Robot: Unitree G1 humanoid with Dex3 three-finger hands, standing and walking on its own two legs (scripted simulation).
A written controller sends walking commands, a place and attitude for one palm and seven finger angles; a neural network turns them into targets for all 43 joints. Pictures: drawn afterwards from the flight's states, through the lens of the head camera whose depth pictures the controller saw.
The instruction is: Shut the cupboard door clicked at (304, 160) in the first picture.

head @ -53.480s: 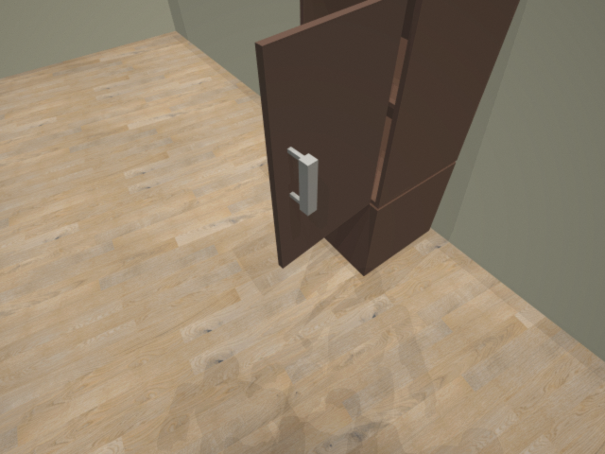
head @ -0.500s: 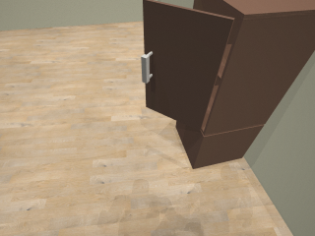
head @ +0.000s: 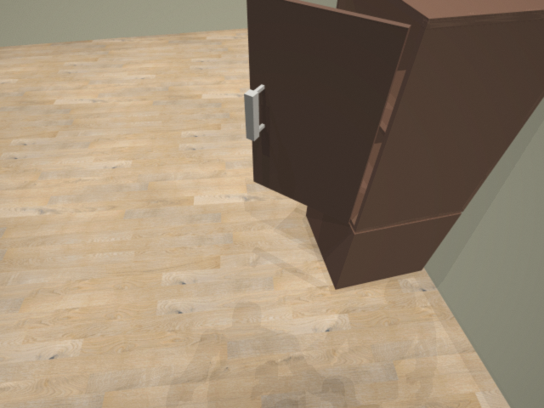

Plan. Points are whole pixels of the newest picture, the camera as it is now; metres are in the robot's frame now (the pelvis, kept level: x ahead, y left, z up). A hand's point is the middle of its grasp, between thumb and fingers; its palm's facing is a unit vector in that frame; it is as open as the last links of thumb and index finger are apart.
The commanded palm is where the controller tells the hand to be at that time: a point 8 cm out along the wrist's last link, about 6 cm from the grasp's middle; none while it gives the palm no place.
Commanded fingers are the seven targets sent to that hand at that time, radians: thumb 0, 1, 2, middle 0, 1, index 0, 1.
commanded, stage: look to check the result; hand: left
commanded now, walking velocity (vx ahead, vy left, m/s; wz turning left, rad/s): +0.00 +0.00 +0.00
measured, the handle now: (256, 112) +0.84 +0.09 -0.04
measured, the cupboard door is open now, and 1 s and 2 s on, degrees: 45 45 45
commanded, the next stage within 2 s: walk to a spot facing it in 0.04 s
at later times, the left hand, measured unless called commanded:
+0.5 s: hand out of the picture +0.01 +0.22 -0.20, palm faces +0.17 -0.96 -0.24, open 7.4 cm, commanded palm none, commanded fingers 0.00 0.90 0.90 -0.20 -0.30 -0.20 -0.30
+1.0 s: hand out of the picture -0.03 +0.21 -0.16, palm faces +0.44 -0.84 -0.31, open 7.4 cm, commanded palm none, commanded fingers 0.00 0.90 0.90 -0.20 -0.30 -0.20 -0.30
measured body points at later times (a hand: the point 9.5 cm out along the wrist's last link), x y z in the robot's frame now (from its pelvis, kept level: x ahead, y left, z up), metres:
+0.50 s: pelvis +0.00 +0.02 -0.02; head +0.02 +0.04 +0.42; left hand +0.00 +0.27 -0.18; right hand +0.05 -0.23 -0.17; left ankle +0.02 +0.13 -0.74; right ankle -0.08 -0.09 -0.74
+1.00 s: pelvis -0.01 -0.02 -0.01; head +0.03 -0.01 +0.44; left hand -0.05 +0.25 -0.14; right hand +0.17 -0.24 -0.15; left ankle -0.05 +0.10 -0.67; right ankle +0.03 -0.14 -0.74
